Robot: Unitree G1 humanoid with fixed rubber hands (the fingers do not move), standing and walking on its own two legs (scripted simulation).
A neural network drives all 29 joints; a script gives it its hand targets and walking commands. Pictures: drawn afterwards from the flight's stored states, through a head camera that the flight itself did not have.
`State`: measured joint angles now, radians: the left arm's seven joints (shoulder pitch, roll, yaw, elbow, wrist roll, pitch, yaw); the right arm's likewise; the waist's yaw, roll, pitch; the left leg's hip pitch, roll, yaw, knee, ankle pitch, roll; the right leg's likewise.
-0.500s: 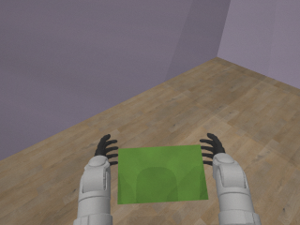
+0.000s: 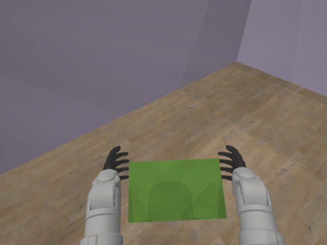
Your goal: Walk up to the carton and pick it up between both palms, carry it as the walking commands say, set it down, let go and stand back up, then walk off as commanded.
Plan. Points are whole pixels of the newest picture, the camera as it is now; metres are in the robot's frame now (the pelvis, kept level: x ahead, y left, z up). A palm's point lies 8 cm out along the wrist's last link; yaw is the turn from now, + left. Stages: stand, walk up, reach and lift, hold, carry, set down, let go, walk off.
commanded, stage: hold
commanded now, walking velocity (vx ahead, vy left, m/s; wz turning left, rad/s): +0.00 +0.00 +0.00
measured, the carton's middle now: (174, 189) +0.30 +0.00 -0.06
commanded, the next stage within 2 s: carry in 0.08 s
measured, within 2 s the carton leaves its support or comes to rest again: neither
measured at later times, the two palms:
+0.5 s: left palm (111, 189) +0.25 +0.16 +0.04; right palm (234, 170) +0.29 -0.15 +0.04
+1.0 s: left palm (136, 211) +0.18 +0.09 +0.07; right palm (248, 157) +0.32 -0.19 +0.06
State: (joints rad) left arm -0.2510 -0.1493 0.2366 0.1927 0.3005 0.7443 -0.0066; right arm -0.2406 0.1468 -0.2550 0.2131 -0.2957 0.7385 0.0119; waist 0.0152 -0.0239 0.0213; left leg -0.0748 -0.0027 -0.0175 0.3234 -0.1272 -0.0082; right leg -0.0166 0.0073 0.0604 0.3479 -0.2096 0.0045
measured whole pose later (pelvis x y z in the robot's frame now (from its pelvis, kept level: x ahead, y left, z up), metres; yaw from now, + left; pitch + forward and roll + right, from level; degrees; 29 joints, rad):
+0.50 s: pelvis -0.01 -0.05 -0.03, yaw +11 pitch +5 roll +0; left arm -0.25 -0.15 0.18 -0.22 0.14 1.07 0.17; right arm -0.23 0.15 -0.13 -0.22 -0.07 1.10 -0.25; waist -0.03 -0.02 -0.05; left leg -0.49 0.04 0.12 0.69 -0.29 0.04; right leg -0.48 -0.04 -0.16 0.84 -0.45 -0.01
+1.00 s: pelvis +0.00 -0.18 -0.02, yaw +29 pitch +5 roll +1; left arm -0.28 -0.16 0.16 -0.22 0.16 1.16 0.17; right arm -0.26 0.15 -0.16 -0.27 -0.09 1.22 -0.26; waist -0.02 0.01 -0.07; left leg -0.52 0.06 0.14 0.93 -0.46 -0.01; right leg -0.37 -0.08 -0.27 0.60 -0.32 -0.07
